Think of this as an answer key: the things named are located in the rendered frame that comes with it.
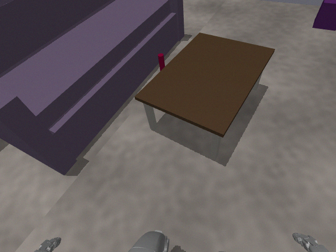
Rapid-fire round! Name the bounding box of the right robot hand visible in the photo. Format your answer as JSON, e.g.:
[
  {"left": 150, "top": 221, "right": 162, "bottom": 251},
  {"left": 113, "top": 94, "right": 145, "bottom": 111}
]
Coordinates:
[{"left": 292, "top": 233, "right": 329, "bottom": 252}]

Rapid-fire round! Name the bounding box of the sofa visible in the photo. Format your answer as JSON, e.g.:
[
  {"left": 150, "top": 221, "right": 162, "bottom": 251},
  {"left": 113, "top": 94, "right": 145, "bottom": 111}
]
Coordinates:
[{"left": 0, "top": 0, "right": 184, "bottom": 176}]

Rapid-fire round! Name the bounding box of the coffee table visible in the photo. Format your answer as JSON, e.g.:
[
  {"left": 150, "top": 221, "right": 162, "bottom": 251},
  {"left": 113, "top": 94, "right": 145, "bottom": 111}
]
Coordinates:
[{"left": 135, "top": 33, "right": 275, "bottom": 160}]

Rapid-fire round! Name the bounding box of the left robot hand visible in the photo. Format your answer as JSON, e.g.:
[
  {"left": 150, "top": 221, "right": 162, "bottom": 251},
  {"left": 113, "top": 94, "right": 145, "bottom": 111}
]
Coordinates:
[{"left": 34, "top": 237, "right": 61, "bottom": 252}]

